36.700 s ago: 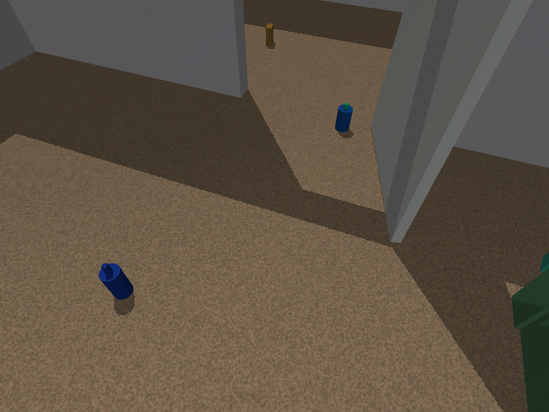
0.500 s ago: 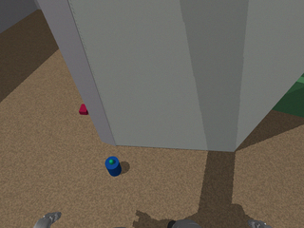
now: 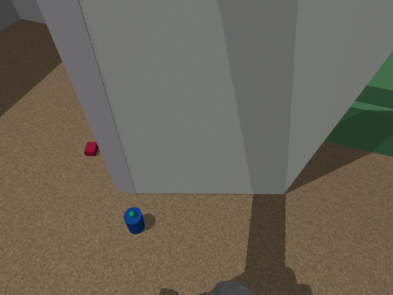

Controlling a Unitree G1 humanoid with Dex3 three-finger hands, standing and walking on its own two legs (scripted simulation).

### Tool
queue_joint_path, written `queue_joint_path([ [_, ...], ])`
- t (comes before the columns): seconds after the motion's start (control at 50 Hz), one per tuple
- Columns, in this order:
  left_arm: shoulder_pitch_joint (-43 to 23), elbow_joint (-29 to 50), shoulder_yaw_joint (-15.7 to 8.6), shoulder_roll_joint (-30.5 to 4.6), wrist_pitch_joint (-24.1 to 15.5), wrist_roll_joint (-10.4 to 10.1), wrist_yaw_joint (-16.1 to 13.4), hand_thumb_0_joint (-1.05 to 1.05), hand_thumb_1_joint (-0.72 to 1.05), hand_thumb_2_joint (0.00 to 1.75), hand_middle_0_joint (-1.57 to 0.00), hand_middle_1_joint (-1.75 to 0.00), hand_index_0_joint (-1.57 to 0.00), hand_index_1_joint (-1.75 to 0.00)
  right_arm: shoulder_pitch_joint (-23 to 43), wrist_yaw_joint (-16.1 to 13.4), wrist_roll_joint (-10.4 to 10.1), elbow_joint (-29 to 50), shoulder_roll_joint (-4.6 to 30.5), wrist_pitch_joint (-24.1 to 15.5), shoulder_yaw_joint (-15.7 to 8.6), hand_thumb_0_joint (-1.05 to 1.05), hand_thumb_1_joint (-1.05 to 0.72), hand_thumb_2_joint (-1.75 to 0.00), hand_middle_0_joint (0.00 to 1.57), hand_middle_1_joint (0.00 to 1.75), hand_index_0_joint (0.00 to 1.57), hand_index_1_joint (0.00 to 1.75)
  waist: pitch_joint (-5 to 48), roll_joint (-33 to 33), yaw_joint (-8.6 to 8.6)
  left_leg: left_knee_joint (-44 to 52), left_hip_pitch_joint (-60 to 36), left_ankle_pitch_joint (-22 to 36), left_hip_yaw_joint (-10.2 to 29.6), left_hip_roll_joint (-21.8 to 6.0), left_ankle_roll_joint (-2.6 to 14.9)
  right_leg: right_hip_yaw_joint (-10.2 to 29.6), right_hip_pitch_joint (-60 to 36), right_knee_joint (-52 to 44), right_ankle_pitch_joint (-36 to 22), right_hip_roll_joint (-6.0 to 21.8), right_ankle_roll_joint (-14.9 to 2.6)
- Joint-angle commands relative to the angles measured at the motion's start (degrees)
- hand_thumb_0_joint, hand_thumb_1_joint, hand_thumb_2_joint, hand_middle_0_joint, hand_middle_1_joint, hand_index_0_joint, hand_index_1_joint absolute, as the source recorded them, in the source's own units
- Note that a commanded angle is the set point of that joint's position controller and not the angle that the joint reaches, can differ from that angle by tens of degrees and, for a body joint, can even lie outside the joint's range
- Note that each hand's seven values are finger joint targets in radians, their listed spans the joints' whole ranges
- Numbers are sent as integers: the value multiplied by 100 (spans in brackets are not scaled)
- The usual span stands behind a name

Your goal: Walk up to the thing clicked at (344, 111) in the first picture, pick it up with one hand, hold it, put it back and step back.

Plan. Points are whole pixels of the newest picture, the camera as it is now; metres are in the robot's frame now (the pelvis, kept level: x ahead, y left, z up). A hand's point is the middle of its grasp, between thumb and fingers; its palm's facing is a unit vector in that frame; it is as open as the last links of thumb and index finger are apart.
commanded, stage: walk up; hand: left
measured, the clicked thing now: (134, 219) +0.52 +0.25 -0.69
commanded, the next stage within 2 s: stand in 1.46 s
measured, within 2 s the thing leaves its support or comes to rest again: neither
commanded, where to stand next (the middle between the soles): +0.06 -0.03 m, yaw +2 degrees
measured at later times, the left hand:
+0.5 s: hand (93, 275) +0.18 +0.23 -0.15, palm faces -0.01 -0.93 -0.38, open 7.4 cm
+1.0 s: hand out of the picture +0.02 +0.27 -0.14, palm faces -0.06 -0.91 -0.41, open 7.4 cm
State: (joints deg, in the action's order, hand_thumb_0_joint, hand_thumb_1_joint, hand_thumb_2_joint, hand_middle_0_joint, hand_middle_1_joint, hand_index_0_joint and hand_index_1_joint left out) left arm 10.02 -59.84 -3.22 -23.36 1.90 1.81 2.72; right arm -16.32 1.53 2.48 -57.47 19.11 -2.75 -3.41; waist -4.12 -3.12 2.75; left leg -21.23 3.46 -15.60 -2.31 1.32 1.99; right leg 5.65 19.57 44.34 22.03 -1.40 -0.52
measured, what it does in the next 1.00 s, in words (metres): steps on the spot: right foot, then left foot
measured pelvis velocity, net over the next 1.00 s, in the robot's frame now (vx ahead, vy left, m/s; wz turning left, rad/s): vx -0.01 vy -0.02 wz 0.00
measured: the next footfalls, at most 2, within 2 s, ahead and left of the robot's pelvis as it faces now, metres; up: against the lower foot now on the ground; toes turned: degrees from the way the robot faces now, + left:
right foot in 0.14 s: +0.14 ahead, -0.15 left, +0.00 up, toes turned -1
left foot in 0.56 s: +0.05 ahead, +0.10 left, +0.00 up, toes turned +3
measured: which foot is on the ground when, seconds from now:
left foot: down 0.00-0.16, up 0.18-0.54, down 0.56-1.00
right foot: up 0.00-0.12, down 0.14-0.58, up 0.60-1.00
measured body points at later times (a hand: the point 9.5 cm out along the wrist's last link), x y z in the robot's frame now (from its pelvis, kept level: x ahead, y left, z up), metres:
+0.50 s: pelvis +0.02 -0.02 -0.02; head +0.07 -0.03 +0.42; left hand +0.18 +0.27 -0.12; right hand +0.09 -0.34 -0.15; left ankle +0.02 +0.11 -0.71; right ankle +0.10 -0.15 -0.74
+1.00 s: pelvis -0.01 -0.02 -0.01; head -0.01 -0.02 +0.44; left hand +0.02 +0.32 -0.12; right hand +0.03 -0.36 -0.11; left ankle +0.01 +0.10 -0.74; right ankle +0.01 -0.16 -0.73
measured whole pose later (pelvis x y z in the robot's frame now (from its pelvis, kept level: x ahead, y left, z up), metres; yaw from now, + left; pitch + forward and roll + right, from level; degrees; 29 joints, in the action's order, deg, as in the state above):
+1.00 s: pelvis -0.01 -0.02 -0.01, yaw +0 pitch -3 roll -1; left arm 19.4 -54.6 -4.2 -26.1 -1.3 1.1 2.6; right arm -18.7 3.4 2.9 -48.5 24.3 -0.3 -3.9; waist -3.1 0.5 2.1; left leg -29.6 12.9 -14.5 -1.7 -2.6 2.6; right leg -0.4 15.8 37.5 24.6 0.7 0.0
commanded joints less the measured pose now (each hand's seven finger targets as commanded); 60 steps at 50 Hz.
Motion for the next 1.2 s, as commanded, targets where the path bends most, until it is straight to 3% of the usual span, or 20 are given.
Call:
queue_joint_path([
  [0.0, -820, 935, -217, -1097, -398, -13, -24, 0, 90, 90, -20, -30, -20, -30, -233, -96, -63, 590, 1805, -160, -478, 0, -90, -90, 20, 30, 20, 30, -197, 1054, 202, 855, -1110, 507, 1619, -1657, 912, -216, 1406, -459, 42, 295, -27],
  [0.1, 221, 636, -234, -806, -566, -59, -184, 0, 90, 90, -20, -30, -20, -30, 167, -62, -180, 901, 1477, 67, -280, 0, -90, -90, 20, 30, 20, 30, 316, 768, -329, -796, 604, 2562, 395, -945, 396, -885, -1489, -2223, -1645, 0, -109],
  [0.12, 496, 605, -276, -980, -566, -48, -281, 0, 90, 90, -20, -30, -20, -30, 130, -81, -269, 947, 1179, 108, -155, 0, -90, -90, 20, 30, 20, 30, 642, 368, -552, -1435, 1117, 2174, 220, -684, 133, -531, -2324, -2333, -2341, 303, -195],
  [0.16, 448, 794, -334, -1624, -590, -101, -415, 0, 90, 90, -20, -30, -20, -30, -285, -188, -282, 915, 1052, 270, -87, 0, -90, -90, 20, 30, 20, 30, 961, -479, -447, -2932, 1649, -1752, 822, 1, -125, 2085, -1903, -2760, -2646, 2449, -1050],
  [0.18, 41, 925, -289, -1506, -572, -97, -428, 0, 90, 90, -20, -30, -20, -30, -330, -228, -248, 762, 1358, 365, -194, 0, -90, -90, 20, 30, 20, 30, 609, -109, -289, -3436, 1491, -1990, 1074, -145, -99, 1915, -1305, -2543, -2419, 2355, -1361],
  [0.24, -503, 1092, -218, -1294, -508, -146, -469, 0, 90, 90, -20, -30, -20, -30, -464, -231, -279, 528, 1401, 440, -195, 0, -90, -90, 20, 30, 20, 30, 194, -382, -123, -3536, 1701, -1509, 1210, -209, -138, 727, -801, -2461, -2629, 1738, -1003],
  [0.36, -865, 1404, -294, -1215, -211, -63, -457, 0, 90, 90, -20, -30, -20, -30, -427, -336, -311, 515, 1448, 506, -188, 0, -90, -90, 20, 30, 20, 30, 435, -927, -178, -4009, 1658, -1375, 582, 132, -353, 91, -398, -1841, -4726, 1662, -1339],
  [0.52, -1033, 1488, -276, -1296, -22, -208, -551, 0, 90, 90, -20, -30, -20, -30, -345, -189, 7, 729, 1459, 448, -351, 0, -90, -90, 20, 30, 20, 30, 772, -429, 43, -831, 851, 367, 379, -140, -38, 349, -20, -619, -2547, 1616, -706],
  [0.56, -730, 1460, -196, -873, 39, -311, -628, 0, 90, 90, -20, -30, -20, -30, 582, -126, 41, 1130, 2385, 419, -513, 0, -90, -90, 20, 30, 20, 30, 652, 2097, -192, 202, 1200, 2277, 2924, -2048, 898, -535, 794, 1359, 1550, -262, -96],
  [0.58, -946, 1338, -333, -1123, 58, -215, -702, 0, 90, 90, -20, -30, -20, -30, 512, -111, 22, 1116, 2446, 407, -558, 0, -90, -90, 20, 30, 20, 30, 594, 1894, 65, 340, 1734, 2141, 3443, -2249, 1240, 263, 496, 2338, 1893, -348, -88],
  [0.64, -348, 1062, -299, -1056, 18, -267, -592, 0, 90, 90, -20, -30, -20, -30, 798, -253, -12, 1135, 1665, 274, -376, 0, -90, -90, 20, 30, 20, 30, 679, 813, -361, -273, 785, 1463, 1779, -1386, 833, 528, 999, 2720, 735, -206, -149],
  [0.68, -111, 964, -260, -1095, -103, -88, -370, 0, 90, 90, -20, -30, -20, -30, 444, -229, -48, 1049, 1741, 99, -402, 0, -90, -90, 20, 30, 20, 30, 1143, 948, -141, 100, -205, -1558, 2192, -1428, 869, 245, 1139, 1588, 412, 29, -43],
  [0.72, -300, 1192, -344, -1313, -217, 10, -174, 0, 90, 90, -20, -30, -20, -30, -182, -127, -15, 1054, 2051, 22, -562, 0, -90, -90, 20, 30, 20, 30, 973, 1064, 234, 474, -1175, -2640, 2880, -1710, 1051, 134, 1904, 1368, 693, -81, 75],
  [0.92, 838, 971, -344, -1330, -522, -86, -50, 0, 90, 90, -20, -30, -20, -30, 101, 125, 19, 1434, 1972, 45, -463, 0, -90, -90, 20, 30, 20, 30, 11, 1586, -78, 778, 1147, -2088, 1464, -1357, 987, -811, -142, -593, 666, 112, 62],
  [0.98, 2066, 601, -437, -1287, -611, -96, -317, 0, 90, 90, -20, -30, -20, -30, 690, 199, 40, 1642, 1632, 318, -373, 0, -90, -90, 20, 30, 20, 30, 220, 836, -728, -821, 2357, -2024, 661, -733, 578, -1120, -1836, -1837, -775, 8, 60],
  [1.0, 2171, 659, -508, -1542, -618, -30, -415, 0, 90, 90, -20, -30, -20, -30, 471, 178, 15, 1676, 1233, 385, -245, 0, -90, -90, 20, 30, 20, 30, 143, -84, -805, -1878, 3141, -2139, 367, -373, 296, -172, -2173, -2371, 56, 470, -49],
  [1.02, 1903, 909, -566, -1949, -668, 85, -489, 0, 90, 90, -20, -30, -20, -30, 352, 150, -43, 1754, 973, 422, -150, 0, -90, -90, 20, 30, 20, 30, -64, -838, -678, -3342, 3832, -1829, 614, 200, -66, 2351, -1617, -3320, 1807, 1973, -439],
  [1.04, 1347, 1126, -567, -2247, -664, 91, -547, 0, 90, 90, -20, -30, -20, -30, 352, 105, -72, 1676, 1445, 485, -288, 0, -90, -90, 20, 30, 20, 30, -465, -157, -564, -3938, 3610, -1557, 1374, 92, -89, 3186, -527, -3835, 2973, 2705, -908],
  [1.1, 689, 1240, -511, -1964, -753, -25, -604, 0, 90, 90, -20, -30, -20, -30, -438, 156, -109, 1244, 1798, 518, -483, 0, -90, -90, 20, 30, 20, 30, -566, 44, -53, -4221, 3226, -521, 1730, -148, -177, 1507, -420, -3356, 1436, 1883, -689],
  [1.18, 484, 1362, -423, -1515, -772, 13, -565, 0, 90, 90, -20, -30, -20, -30, -506, 137, -146, 1019, 1589, 501, -425, 0, -90, -90, 20, 30, 20, 30, -544, -626, -197, -3879, 2262, -178, 1304, -148, -343, 316, 261, -3103, 47, 1578, -792],
])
